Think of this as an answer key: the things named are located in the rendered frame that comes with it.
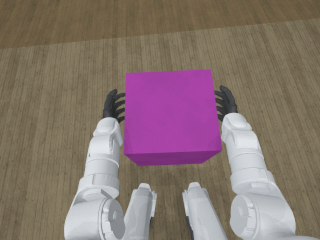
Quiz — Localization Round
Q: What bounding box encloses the left robot hand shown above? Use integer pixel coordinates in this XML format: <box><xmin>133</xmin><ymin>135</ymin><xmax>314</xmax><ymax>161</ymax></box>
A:
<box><xmin>102</xmin><ymin>89</ymin><xmax>126</xmax><ymax>123</ymax></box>

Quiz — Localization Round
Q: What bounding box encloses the carton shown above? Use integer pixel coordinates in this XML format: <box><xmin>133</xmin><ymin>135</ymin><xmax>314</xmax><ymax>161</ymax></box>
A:
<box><xmin>124</xmin><ymin>69</ymin><xmax>223</xmax><ymax>166</ymax></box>

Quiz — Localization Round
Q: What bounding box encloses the right robot upper arm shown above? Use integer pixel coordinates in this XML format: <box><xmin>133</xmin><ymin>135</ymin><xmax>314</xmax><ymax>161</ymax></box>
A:
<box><xmin>229</xmin><ymin>192</ymin><xmax>320</xmax><ymax>240</ymax></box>

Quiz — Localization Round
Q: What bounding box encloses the left robot forearm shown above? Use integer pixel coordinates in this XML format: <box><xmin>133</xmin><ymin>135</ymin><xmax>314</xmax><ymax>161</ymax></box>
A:
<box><xmin>64</xmin><ymin>117</ymin><xmax>123</xmax><ymax>237</ymax></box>

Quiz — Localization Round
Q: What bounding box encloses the right robot thigh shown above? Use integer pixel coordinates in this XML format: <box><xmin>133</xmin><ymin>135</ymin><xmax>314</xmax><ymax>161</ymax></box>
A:
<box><xmin>182</xmin><ymin>186</ymin><xmax>228</xmax><ymax>240</ymax></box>

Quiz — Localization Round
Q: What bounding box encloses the robot thigh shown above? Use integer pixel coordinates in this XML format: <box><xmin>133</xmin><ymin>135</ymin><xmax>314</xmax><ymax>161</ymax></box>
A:
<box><xmin>182</xmin><ymin>186</ymin><xmax>228</xmax><ymax>240</ymax></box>
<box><xmin>121</xmin><ymin>187</ymin><xmax>157</xmax><ymax>240</ymax></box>

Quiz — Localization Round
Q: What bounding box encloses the left robot thigh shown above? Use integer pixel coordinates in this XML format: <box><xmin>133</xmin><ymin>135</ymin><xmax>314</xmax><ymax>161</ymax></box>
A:
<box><xmin>121</xmin><ymin>187</ymin><xmax>157</xmax><ymax>240</ymax></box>

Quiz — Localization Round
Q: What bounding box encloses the right robot forearm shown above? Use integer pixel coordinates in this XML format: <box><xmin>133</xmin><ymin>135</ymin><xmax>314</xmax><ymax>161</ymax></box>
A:
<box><xmin>221</xmin><ymin>113</ymin><xmax>296</xmax><ymax>231</ymax></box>

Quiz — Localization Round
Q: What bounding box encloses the right robot hand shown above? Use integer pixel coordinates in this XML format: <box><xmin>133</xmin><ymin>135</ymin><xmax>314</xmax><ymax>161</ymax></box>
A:
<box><xmin>214</xmin><ymin>85</ymin><xmax>238</xmax><ymax>123</ymax></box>

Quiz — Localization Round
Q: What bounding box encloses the left robot upper arm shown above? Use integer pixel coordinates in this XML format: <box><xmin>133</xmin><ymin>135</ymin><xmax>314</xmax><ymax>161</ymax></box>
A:
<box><xmin>62</xmin><ymin>197</ymin><xmax>126</xmax><ymax>240</ymax></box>

